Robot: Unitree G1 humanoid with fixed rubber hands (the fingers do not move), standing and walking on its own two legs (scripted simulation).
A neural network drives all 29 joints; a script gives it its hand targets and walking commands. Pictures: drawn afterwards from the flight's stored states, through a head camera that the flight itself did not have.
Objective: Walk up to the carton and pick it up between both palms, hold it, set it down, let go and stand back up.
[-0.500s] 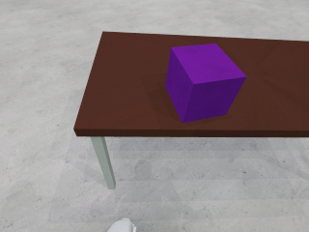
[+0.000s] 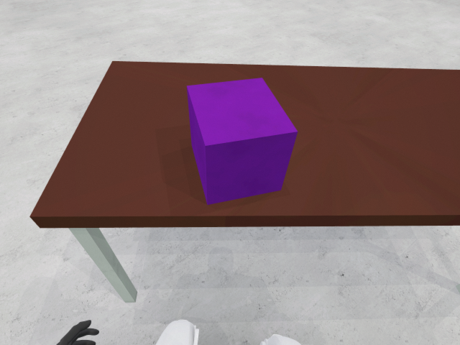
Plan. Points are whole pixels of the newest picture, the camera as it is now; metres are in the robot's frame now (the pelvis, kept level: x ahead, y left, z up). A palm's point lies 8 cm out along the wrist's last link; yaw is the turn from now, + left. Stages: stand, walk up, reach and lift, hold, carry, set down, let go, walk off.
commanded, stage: walk up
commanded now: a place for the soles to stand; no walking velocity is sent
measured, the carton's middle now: (235, 139) +0.54 +0.01 +0.05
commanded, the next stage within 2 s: none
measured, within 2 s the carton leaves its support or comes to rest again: neither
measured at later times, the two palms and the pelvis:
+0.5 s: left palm out of the picture +0.08 +0.32 -0.08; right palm out of the picture +0.16 -0.30 -0.09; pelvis +0.01 +0.00 +0.01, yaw +6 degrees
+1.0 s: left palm out of the picture +0.07 +0.34 -0.08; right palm out of the picture +0.15 -0.28 -0.08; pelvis +0.01 +0.02 +0.02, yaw +8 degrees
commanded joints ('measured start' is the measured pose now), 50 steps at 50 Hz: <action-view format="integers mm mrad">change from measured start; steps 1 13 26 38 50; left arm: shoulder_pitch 10 46 33 -26 -2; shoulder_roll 323 342 238 195 214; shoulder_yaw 122 129 94 82 72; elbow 12 49 51 21 61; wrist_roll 0 4 -18 -32 -7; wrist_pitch -56 -64 -50 -31 -59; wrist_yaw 50 58 54 52 53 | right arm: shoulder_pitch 7 -197 -237 -156 -200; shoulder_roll -224 -204 -234 -282 -234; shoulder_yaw -100 -60 -70 -98 -78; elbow -45 -62 -36 -36 -25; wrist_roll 1 19 5 -23 -17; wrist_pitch -33 -8 -7 -23 -24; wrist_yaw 17 22 41 51 73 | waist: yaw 33 76 53 10 17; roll -98 -149 47 175 135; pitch -11 -96 -201 -168 -294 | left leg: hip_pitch -50 -195 50 276 305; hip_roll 63 -42 103 229 149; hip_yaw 17 -13 -320 -615 -344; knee -191 -239 -586 -790 -681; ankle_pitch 11 77 188 138 225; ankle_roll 23 50 144 248 138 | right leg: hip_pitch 141 274 207 -55 109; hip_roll -330 -324 -86 13 -47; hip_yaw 479 496 182 122 153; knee -588 -671 -382 -113 -322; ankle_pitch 164 -147 -36 -197 60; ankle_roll -163 -59 -9 16 2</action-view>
